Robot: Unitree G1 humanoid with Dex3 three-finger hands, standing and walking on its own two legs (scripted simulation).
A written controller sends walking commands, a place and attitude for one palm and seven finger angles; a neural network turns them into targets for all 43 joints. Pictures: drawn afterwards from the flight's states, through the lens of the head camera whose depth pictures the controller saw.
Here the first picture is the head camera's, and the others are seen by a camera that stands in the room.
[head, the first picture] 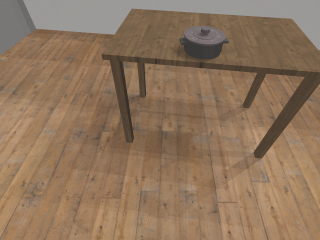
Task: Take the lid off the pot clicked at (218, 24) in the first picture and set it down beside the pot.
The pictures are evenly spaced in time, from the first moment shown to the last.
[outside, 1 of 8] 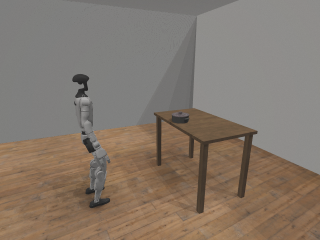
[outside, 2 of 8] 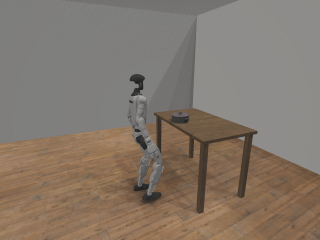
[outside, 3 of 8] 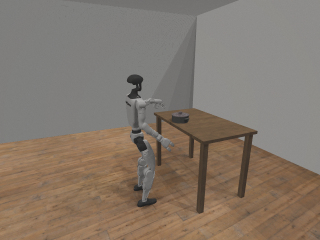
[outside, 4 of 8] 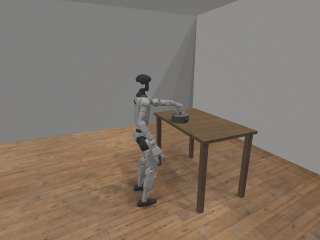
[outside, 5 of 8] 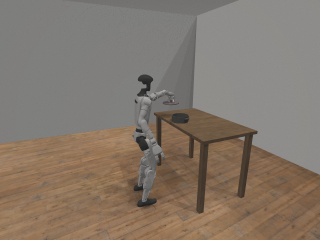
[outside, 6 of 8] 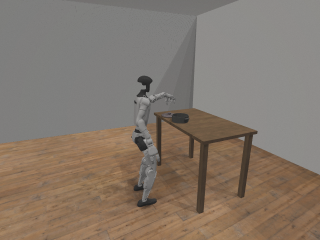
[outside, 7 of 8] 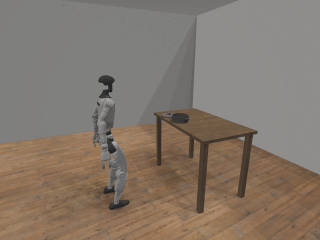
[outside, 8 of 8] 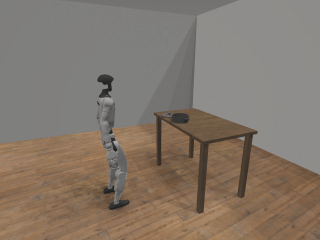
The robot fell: no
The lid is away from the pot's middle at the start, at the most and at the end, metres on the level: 0.00 0.25 0.24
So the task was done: yes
